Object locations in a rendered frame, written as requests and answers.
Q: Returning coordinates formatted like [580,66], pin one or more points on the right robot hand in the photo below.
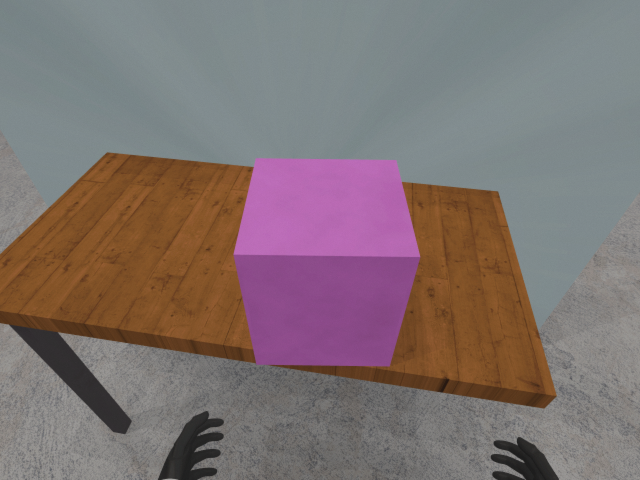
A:
[535,466]

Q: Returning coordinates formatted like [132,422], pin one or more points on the carton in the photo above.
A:
[326,256]

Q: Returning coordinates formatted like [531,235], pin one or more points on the left robot hand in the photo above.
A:
[183,457]

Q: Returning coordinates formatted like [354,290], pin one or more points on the table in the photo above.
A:
[140,250]

